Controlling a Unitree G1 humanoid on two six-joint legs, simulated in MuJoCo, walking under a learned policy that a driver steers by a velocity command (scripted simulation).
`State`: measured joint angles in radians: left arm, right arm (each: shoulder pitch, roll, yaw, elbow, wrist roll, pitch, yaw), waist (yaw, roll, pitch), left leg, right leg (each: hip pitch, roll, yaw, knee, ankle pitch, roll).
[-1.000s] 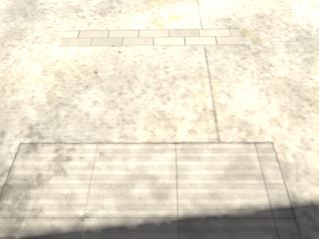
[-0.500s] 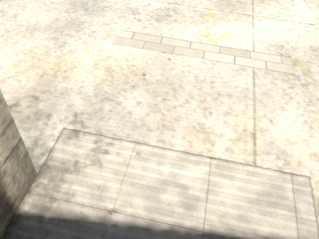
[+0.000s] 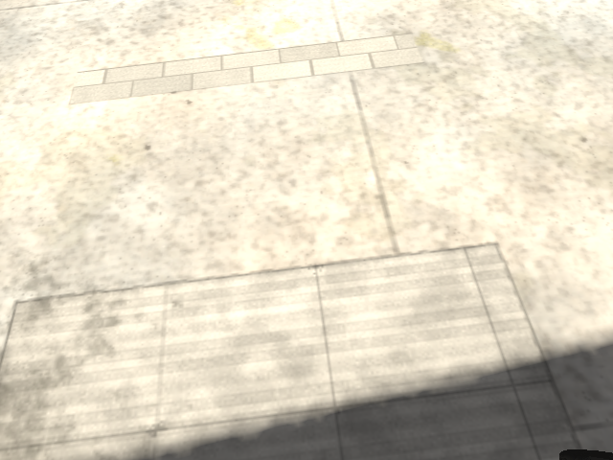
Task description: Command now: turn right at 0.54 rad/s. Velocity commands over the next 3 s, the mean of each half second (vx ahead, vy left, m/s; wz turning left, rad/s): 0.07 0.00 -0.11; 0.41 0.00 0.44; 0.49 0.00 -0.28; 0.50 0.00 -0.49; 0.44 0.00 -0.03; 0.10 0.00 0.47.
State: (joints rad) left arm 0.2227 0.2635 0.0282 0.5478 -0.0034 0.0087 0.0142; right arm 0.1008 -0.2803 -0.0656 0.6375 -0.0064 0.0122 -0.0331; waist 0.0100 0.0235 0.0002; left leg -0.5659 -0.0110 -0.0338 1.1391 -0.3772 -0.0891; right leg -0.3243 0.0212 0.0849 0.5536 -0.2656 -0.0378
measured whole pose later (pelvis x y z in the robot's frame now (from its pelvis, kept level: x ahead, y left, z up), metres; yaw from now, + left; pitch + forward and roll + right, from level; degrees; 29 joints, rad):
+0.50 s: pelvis +0.02 +0.04 +0.00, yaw -1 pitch +1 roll -1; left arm 0.21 0.22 0.04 0.68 0.00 -0.05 0.01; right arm 0.31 -0.20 -0.03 0.61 0.03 0.00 -0.01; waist -0.01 0.01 -0.05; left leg -0.29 -0.06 -0.10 0.58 -0.33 0.06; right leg -0.19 0.02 0.02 0.51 -0.33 -0.02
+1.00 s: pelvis +0.22 +0.15 -0.02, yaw +15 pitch +1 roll +0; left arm 0.33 0.30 0.04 0.75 -0.03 -0.09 0.00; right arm 0.18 -0.29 -0.05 0.60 0.01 -0.04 0.05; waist 0.04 -0.01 0.06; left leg -0.46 -0.04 0.07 0.65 -0.22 0.08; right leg -0.34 -0.09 0.03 1.29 -0.38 0.01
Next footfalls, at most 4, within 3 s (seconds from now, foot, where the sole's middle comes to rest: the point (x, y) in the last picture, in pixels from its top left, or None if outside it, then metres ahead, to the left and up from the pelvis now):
0.20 left None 0.06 0.14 -0.77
0.46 right None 0.01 -0.08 -0.77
0.88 left None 0.31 0.26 -0.77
1.46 right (290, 383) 0.67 0.13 -0.77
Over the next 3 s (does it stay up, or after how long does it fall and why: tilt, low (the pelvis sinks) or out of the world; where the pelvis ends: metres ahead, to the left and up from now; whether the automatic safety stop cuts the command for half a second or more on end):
stays up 1.12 0.18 0.00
